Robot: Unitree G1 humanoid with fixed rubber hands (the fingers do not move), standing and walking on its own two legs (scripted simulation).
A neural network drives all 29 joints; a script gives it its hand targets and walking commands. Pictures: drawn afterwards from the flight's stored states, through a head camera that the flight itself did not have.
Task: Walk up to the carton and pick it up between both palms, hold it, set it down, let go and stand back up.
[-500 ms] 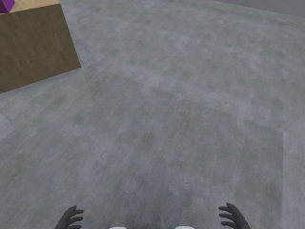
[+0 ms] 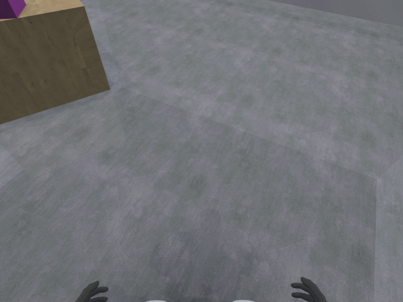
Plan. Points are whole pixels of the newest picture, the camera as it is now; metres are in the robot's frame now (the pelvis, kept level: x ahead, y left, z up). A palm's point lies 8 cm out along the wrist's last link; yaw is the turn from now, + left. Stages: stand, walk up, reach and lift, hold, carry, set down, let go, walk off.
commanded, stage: stand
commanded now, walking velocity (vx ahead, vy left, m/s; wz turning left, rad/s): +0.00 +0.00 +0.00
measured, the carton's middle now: out of the picture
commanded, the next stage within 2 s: walk up in 0.32 s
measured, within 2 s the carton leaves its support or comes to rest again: neither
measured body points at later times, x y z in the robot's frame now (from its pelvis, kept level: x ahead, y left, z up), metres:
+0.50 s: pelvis +0.00 +0.00 +0.00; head +0.01 +0.00 +0.45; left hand +0.09 +0.25 -0.12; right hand +0.10 -0.25 -0.12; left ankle +0.02 +0.13 -0.73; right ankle +0.01 -0.12 -0.73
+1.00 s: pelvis +0.10 +0.11 -0.03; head +0.08 +0.13 +0.42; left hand +0.11 +0.40 -0.16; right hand +0.24 -0.15 -0.13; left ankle +0.11 +0.24 -0.72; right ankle +0.12 -0.02 -0.67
